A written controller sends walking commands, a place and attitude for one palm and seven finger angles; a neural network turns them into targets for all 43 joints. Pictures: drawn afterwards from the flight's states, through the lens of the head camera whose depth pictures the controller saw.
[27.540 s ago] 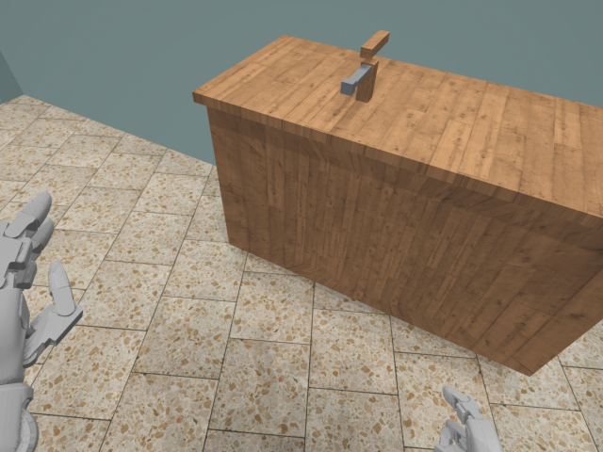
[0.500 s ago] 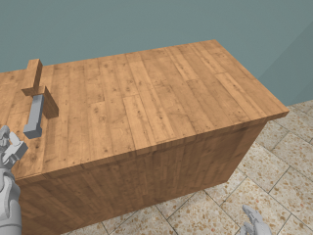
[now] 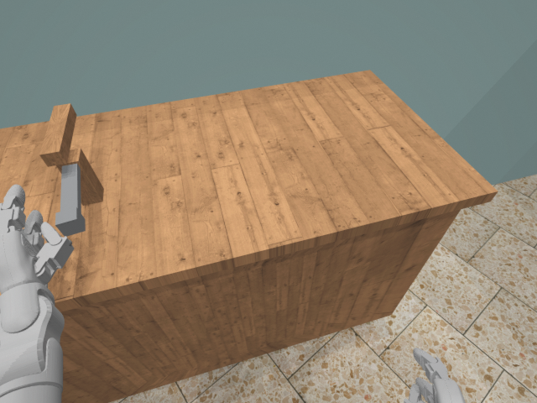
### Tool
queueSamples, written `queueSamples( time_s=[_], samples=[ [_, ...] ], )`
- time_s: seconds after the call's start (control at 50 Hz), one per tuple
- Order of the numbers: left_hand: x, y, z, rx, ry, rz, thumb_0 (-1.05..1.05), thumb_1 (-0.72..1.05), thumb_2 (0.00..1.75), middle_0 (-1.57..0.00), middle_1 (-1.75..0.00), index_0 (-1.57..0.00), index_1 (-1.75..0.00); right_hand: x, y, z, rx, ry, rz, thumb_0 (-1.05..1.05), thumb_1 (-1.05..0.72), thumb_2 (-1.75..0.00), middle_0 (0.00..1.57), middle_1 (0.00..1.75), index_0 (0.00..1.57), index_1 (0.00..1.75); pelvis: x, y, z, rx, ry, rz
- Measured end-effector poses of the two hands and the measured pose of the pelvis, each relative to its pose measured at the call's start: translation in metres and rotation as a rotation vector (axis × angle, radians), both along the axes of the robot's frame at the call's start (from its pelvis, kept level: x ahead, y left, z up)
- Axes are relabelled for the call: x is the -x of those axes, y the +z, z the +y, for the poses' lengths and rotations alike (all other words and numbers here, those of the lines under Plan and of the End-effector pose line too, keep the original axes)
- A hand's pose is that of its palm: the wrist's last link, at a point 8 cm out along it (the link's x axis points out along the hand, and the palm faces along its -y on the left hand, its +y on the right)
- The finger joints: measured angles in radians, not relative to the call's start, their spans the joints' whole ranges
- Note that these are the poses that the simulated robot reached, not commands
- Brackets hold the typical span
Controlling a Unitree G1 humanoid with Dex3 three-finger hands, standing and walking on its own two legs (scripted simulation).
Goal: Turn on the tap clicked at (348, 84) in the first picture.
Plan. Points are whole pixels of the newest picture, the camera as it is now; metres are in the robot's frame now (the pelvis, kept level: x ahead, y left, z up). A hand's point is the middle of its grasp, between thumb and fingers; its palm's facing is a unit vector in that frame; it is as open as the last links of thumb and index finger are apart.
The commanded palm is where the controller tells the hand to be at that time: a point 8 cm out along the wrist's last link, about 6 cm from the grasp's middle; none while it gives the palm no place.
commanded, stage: push the lever round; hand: left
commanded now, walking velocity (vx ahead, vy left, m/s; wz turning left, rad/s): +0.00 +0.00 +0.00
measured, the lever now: (70, 222) +0.32 +0.32 +0.11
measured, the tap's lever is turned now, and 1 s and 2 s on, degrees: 6 29 56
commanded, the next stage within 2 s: none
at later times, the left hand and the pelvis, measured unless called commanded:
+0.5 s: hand (88, 237) +0.30 +0.29 +0.10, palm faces +0.64 -0.76 -0.05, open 7.7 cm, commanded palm +0.26 +0.31 +0.10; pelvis +0.00 +0.00 +0.00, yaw +0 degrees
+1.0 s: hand (115, 225) +0.33 +0.26 +0.10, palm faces +0.71 -0.70 -0.04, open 7.7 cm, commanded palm +0.29 +0.28 +0.10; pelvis +0.00 +0.00 +0.00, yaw +0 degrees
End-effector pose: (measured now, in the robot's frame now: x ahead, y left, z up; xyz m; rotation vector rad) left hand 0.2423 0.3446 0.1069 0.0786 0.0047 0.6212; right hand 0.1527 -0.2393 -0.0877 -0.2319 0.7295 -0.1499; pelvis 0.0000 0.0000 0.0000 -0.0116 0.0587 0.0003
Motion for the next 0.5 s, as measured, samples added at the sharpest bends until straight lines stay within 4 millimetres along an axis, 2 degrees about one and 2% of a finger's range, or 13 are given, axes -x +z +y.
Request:
queueSamples(
  time_s=[0.5],
  samples=[
    [-0.009,-0.002,-0.028,0.024,0.079,-0.015,0.0,0.93,0.92,-0.15,-0.15,-0.15,-0.15,-0.002,-0.001,-0.001,-0.002,0.008,0.016,0.02,-0.9,-0.9,0.2,0.29,0.2,0.3,0.003,0.0,-0.004,-0.001,0.003,-0.006]
  ],
)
